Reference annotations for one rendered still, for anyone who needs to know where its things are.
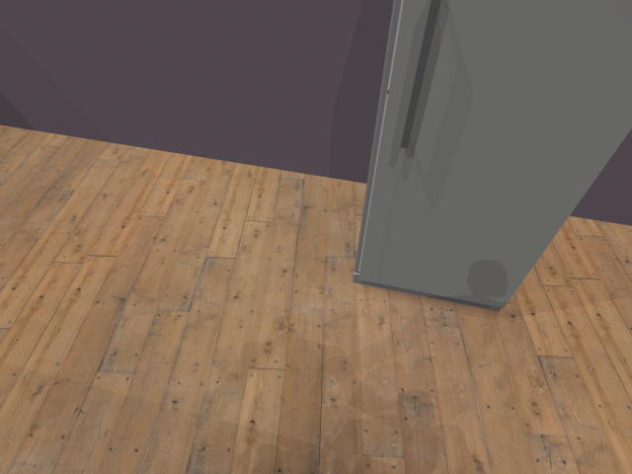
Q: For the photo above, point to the fridge door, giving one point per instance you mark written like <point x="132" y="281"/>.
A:
<point x="522" y="104"/>

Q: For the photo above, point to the handle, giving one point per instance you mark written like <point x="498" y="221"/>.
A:
<point x="422" y="63"/>

